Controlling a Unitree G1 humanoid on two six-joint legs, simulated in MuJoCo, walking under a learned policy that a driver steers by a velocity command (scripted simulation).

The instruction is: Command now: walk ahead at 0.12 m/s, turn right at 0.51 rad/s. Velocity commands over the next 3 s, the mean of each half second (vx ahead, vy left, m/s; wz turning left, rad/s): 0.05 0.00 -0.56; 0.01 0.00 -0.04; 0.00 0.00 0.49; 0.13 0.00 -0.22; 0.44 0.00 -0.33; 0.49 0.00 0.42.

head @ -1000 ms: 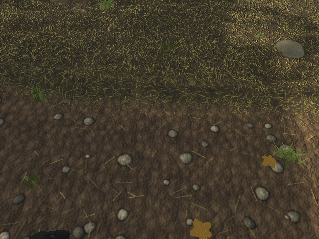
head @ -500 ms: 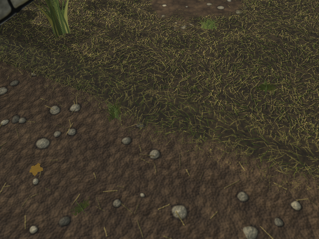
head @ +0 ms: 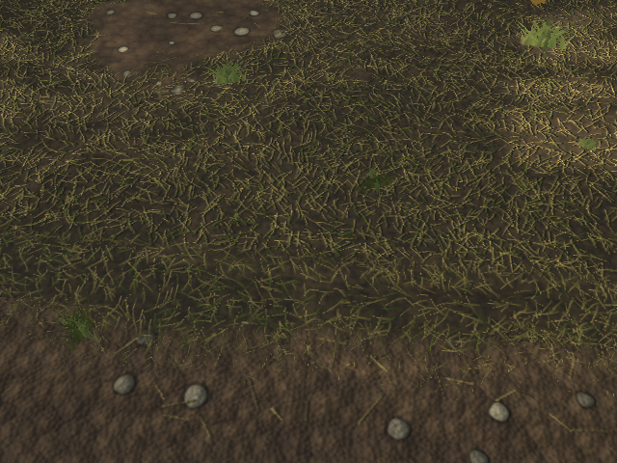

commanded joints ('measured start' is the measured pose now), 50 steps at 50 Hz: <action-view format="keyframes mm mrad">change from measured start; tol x32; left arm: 1 25 66 19 -73 4 9 -22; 50 29 132 26 -148 17 -8 68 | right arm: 1 -88 -168 -35 -66 22 -2 -9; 50 -18 -140 -25 -144 26 69 22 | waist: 1 47 136 -110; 6 38 -317 -235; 27 -6 -117 -170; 29 50 310 -124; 50 22 -112 -71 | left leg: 1 24 280 -83 -16 474 147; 4 19 223 -41 216 457 69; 7 -491 -42 -232 927 -502 -81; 27 -60 -48 -276 49 19 -14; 30 -10 383 -738 -85 252 287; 43 -58 117 -551 65 349 140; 50 -459 -13 -279 722 -344 -61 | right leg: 1 146 3 -5 -71 -17 -28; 4 320 74 -47 -252 75 -91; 6 713 -269 478 -277 842 -352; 11 443 -152 375 -418 194 -260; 25 362 -62 509 -413 -41 -209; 30 -13 188 198 234 -476 -2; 50 551 -264 258 -395 437 -240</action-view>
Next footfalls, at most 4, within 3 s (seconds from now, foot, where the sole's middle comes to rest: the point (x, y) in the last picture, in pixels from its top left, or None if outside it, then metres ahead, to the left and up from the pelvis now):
0.10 right None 0.15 -0.12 -0.78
0.56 left None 0.17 0.09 -0.78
0.88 right None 0.05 -0.13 -0.78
1.22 left None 0.13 0.12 -0.78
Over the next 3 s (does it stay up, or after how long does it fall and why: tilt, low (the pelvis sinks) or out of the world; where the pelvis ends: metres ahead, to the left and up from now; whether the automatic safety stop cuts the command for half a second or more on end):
stays up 0.66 -0.19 0.00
